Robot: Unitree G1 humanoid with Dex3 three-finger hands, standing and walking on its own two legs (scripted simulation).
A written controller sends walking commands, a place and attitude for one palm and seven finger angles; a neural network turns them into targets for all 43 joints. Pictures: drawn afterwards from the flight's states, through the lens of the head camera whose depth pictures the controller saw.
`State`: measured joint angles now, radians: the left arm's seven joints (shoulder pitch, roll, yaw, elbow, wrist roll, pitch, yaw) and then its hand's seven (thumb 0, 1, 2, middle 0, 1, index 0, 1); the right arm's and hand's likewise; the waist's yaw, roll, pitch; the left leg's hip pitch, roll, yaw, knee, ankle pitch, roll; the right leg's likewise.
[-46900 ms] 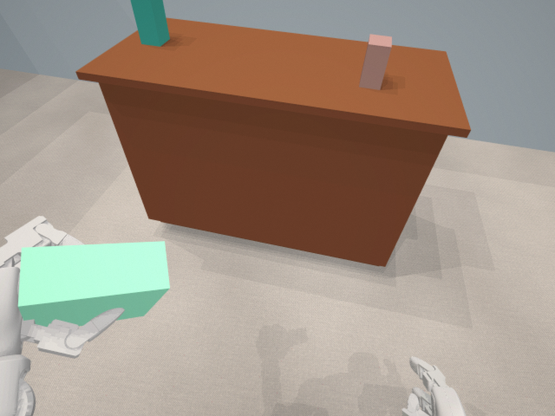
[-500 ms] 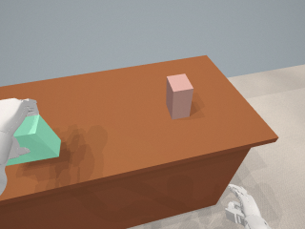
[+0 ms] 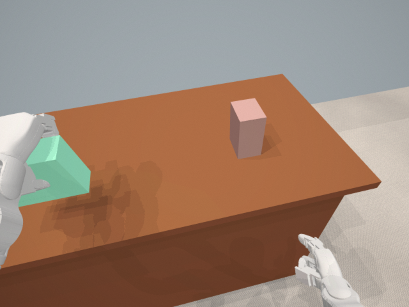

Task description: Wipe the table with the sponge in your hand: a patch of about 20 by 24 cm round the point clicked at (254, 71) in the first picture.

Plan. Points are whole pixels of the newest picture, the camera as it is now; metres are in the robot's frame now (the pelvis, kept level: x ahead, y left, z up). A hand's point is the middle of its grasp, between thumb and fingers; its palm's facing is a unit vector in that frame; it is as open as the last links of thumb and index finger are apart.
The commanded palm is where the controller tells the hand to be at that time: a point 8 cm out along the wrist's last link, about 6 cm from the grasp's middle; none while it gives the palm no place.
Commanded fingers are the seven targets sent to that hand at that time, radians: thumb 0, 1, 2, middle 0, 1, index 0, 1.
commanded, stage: lift the sponge slowly off the table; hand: left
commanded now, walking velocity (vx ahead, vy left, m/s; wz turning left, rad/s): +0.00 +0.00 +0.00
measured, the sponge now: (43, 178) +0.25 +0.36 +0.13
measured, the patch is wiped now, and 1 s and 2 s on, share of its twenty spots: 1.00 1.00 1.00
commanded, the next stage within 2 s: bring the sponge back beside the body in 0.10 s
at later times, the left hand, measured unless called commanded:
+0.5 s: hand (47, 169) +0.25 +0.32 +0.18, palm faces +0.05 -0.04 -1.00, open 9.0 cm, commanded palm +0.20 +0.32 +0.25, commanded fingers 0.00 0.10 1.30 -1.20 -1.60 -1.20 -1.60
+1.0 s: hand (59, 189) +0.21 +0.28 +0.17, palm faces +0.11 -0.05 -0.99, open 9.0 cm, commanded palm +0.17 +0.29 +0.24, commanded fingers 0.00 0.10 1.30 -1.20 -1.60 -1.20 -1.60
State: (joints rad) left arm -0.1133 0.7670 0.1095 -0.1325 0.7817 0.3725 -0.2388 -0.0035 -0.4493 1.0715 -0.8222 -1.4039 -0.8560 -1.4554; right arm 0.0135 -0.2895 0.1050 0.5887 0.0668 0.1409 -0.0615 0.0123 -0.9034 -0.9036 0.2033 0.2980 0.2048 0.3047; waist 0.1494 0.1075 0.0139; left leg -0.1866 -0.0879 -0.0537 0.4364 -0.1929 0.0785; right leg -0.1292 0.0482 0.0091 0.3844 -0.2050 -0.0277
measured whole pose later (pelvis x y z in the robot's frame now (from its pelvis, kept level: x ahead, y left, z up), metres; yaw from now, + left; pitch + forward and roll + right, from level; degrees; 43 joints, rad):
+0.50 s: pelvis +0.00 +0.00 +0.00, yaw +0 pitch -3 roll -1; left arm -0.01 0.73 0.10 -0.26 0.77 0.35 -0.25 0.00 -0.45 1.07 -0.82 -1.40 -0.86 -1.46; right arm 0.03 -0.29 0.11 0.58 0.06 0.13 -0.05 0.01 -0.90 -0.90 0.20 0.30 0.20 0.30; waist 0.15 0.11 0.01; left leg -0.18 -0.09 -0.04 0.43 -0.19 0.08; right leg -0.13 0.05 0.02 0.39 -0.21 -0.02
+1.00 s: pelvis -0.01 -0.01 +0.00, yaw -1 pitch -5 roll -1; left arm 0.11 0.71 0.03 -0.42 0.79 0.38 -0.19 -0.01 -0.45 1.07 -0.82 -1.40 -0.86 -1.45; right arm -0.01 -0.27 0.12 0.57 0.05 0.13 -0.06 0.01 -0.90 -0.90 0.20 0.30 0.20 0.30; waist 0.17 0.10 0.01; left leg -0.15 -0.07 -0.04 0.45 -0.20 0.07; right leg -0.11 0.06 0.02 0.41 -0.21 -0.04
